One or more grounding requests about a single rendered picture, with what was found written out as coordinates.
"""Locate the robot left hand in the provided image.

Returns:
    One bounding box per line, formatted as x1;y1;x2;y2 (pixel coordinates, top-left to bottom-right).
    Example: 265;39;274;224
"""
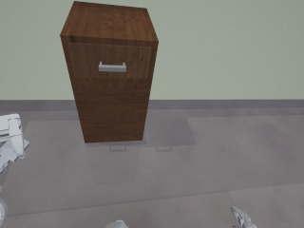
0;113;29;174

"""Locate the drawer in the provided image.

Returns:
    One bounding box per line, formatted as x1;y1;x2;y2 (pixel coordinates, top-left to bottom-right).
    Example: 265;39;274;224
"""
67;42;153;79

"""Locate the cabinet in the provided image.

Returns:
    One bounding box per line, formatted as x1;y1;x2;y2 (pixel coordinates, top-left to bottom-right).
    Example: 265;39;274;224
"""
60;1;159;143

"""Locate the handle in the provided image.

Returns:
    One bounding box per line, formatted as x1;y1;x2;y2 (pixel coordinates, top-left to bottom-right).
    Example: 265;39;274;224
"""
98;61;126;72

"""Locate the robot right hand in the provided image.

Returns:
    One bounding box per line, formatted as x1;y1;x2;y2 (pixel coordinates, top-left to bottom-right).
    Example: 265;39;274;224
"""
231;206;257;228

